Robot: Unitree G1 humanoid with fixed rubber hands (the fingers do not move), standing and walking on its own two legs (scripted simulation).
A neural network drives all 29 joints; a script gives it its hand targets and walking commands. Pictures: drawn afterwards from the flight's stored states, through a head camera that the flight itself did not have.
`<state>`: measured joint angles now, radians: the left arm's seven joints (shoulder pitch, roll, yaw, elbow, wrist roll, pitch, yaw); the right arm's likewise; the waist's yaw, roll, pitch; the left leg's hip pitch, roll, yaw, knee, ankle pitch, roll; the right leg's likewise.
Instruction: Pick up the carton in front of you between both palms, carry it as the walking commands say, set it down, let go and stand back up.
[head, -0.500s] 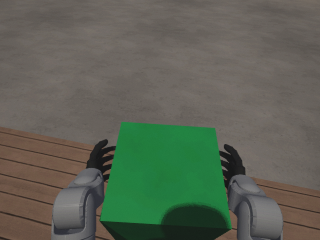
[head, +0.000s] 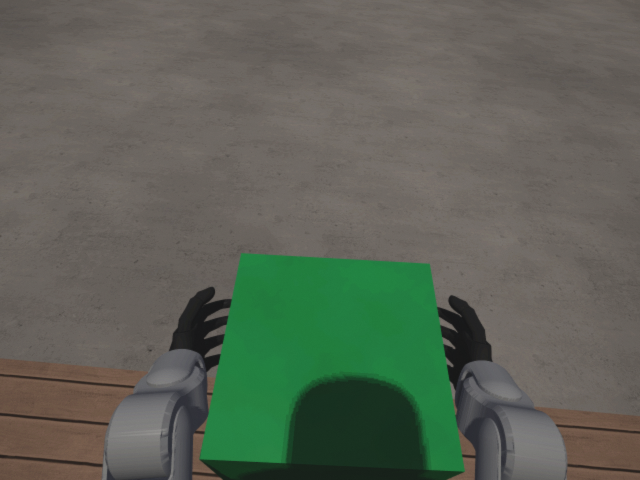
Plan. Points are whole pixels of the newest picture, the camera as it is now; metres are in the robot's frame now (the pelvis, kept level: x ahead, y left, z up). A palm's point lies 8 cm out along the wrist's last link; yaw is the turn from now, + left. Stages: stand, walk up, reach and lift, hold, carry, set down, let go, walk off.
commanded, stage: carry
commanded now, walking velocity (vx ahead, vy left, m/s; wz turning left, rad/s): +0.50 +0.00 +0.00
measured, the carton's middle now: (326, 386) +0.24 +0.00 +0.02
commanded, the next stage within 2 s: none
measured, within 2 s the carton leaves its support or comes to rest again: neither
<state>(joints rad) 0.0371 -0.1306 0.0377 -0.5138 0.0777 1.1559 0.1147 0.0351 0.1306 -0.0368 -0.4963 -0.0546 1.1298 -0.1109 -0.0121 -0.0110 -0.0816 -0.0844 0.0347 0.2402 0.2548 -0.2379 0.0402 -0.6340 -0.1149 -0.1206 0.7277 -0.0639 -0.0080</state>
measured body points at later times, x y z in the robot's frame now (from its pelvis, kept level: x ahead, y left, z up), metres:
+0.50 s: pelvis +0.32 -0.04 -0.01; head +0.37 -0.05 +0.43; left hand +0.67 +0.12 +0.09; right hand +0.68 -0.18 +0.09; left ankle +0.40 +0.11 -0.69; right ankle +0.24 -0.10 -0.75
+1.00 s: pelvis +0.68 -0.03 -0.04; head +0.72 -0.01 +0.41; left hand +1.04 +0.10 +0.08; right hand +1.02 -0.21 +0.10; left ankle +0.55 +0.05 -0.74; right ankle +0.81 -0.12 -0.77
